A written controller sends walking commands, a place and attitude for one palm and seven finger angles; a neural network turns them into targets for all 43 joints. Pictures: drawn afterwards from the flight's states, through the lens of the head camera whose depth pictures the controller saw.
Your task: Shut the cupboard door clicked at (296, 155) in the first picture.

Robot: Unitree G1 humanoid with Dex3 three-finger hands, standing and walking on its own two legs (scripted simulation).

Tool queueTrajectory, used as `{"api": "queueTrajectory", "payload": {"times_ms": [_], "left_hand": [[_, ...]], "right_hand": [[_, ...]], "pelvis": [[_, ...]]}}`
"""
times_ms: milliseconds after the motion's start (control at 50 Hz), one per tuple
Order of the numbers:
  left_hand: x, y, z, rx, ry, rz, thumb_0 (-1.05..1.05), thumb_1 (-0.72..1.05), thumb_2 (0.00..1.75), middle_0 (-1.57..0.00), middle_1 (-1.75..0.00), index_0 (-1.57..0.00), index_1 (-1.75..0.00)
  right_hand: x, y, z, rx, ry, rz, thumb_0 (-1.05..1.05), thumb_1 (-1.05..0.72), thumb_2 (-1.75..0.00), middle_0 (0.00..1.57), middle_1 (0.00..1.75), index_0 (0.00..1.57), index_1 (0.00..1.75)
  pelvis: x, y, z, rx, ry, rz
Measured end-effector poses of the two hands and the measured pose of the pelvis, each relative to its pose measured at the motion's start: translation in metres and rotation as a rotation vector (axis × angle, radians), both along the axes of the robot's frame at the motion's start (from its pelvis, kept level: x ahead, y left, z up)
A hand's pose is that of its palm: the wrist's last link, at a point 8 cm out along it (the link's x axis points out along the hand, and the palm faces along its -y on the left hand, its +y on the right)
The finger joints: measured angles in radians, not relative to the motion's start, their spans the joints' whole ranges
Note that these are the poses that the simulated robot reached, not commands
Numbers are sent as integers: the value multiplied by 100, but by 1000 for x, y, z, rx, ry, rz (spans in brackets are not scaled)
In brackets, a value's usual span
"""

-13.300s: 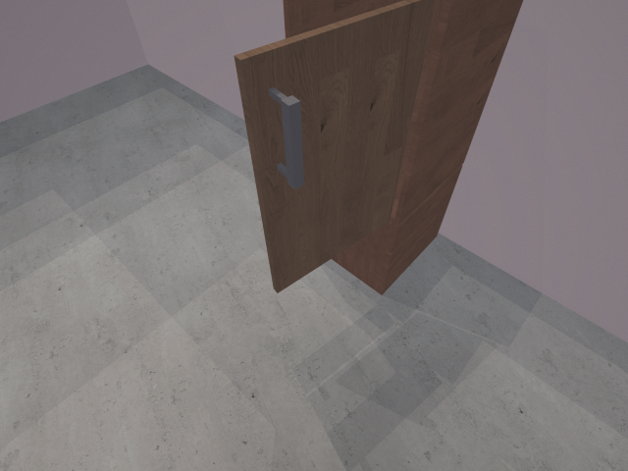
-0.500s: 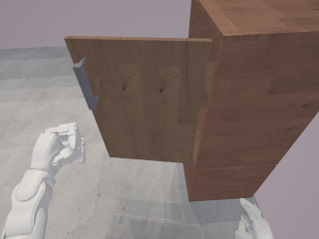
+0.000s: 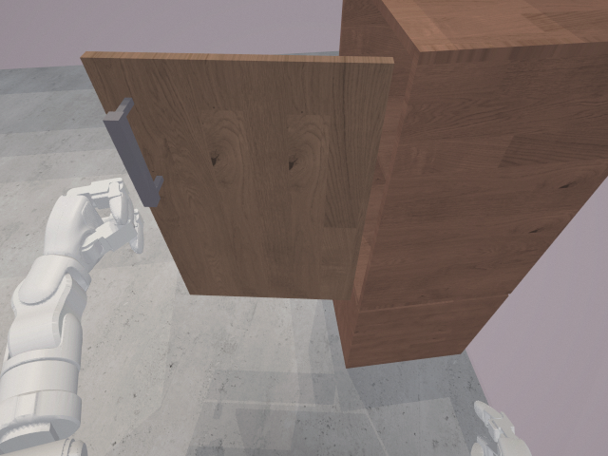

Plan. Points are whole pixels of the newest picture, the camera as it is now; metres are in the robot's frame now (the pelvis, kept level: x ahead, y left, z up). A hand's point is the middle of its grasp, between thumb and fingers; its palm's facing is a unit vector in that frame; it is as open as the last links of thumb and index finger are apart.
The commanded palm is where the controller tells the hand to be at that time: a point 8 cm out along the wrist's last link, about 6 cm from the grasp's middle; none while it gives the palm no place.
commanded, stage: bring the fist close to the handle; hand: left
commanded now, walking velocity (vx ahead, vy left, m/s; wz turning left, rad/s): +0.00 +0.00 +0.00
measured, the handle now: (139, 155) +0.49 +0.28 +0.13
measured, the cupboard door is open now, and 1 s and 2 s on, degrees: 81 80 65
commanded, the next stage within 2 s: push the door shut along its arc in 0.66 s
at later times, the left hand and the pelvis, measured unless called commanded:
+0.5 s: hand (138, 193) +0.41 +0.25 +0.13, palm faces +0.04 -1.00 +0.01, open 3.1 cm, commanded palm +0.38 +0.30 +0.13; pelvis +0.00 +0.01 +0.00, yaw -1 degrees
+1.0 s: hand (140, 186) +0.42 +0.25 +0.14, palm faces +0.01 -1.00 +0.01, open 3.2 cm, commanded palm +0.41 +0.30 +0.13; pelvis -0.01 +0.01 -0.01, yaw +0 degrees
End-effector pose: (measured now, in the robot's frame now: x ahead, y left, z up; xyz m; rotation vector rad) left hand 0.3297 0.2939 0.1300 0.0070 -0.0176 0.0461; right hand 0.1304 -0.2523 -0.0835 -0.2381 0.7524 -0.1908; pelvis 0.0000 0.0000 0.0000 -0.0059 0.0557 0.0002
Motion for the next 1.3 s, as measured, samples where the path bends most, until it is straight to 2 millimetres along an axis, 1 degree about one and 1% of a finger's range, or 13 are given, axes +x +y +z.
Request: {"api": "queueTrajectory", "payload": {"times_ms": [160,320,400,500,620,740,840,900,960,1020,1080,1200,1300], "left_hand": [[31,6,4,-4,4,3,2,90,90,-130,-150,-130,-150],[54,13,5,-8,14,4,2,90,90,-130,-150,-130,-150],[61,13,3,-9,9,-7,2,90,90,-130,-150,-130,-150],[60,11,-2,-19,4,-11,2,90,90,-130,-150,-130,-150],[56,12,-3,-14,-1,4,2,90,90,-130,-150,-130,-150],[51,13,4,-16,-19,2,2,90,90,-130,-150,-130,-150],[48,14,3,-19,5,1,2,90,90,-130,-150,-130,-150],[53,13,1,-17,22,-7,2,90,90,-130,-150,-130,-150],[63,10,4,-15,19,-25,2,90,90,-130,-150,-130,-150],[72,10,6,-15,17,-44,3,90,92,-130,-150,-130,-150],[78,10,6,-9,23,-58,3,90,93,-130,-150,-130,-150],[91,10,7,6,26,-91,3,92,96,-130,-150,-130,-150],[105,1,7,1,24,-127,3,92,96,-130,-150,-130,-150]], "right_hand": [[-15,5,-7,7,65,-22,1,-90,-90,20,30,20,30],[-40,2,-13,-1,149,-59,1,-90,-90,20,30,20,30],[-52,-2,-15,-6,188,-83,1,-90,-90,20,30,20,30],[-61,-3,-15,-6,211,-105,1,-90,-90,20,30,20,30],[-58,-1,-14,-5,206,-104,1,-90,-90,20,30,20,30],[-46,2,-12,4,171,-88,1,-90,-90,20,30,20,30],[-35,5,-11,8,143,-65,1,-90,-90,20,30,20,30],[-33,4,-12,-2,142,-50,1,-90,-90,20,30,20,30],[-35,2,-13,-16,154,-45,1,-90,-90,20,30,20,30],[-42,-2,-15,-27,175,-53,1,-90,-90,20,30,20,30],[-54,-7,-18,-35,210,-67,1,-90,-90,20,30,20,30],[-88,-16,-25,-53,310,-107,1,-90,-90,20,30,20,30],[-114,-20,-28,-65,384,-140,1,-90,-90,20,30,20,30]], "pelvis": [[2,5,-1,-4,25,-5],[2,9,-2,-9,49,-10],[3,11,-3,-10,59,-15],[5,13,-3,-10,61,-22],[4,13,-3,-12,58,-21],[3,12,-2,-13,51,-18],[1,11,-3,-14,48,-10],[-3,10,-4,-16,50,0],[-5,9,-6,-18,59,6],[-7,8,-7,-20,71,7],[-8,7,-8,-21,84,7],[-10,7,-11,-25,109,8],[-11,8,-13,-28,128,10]]}}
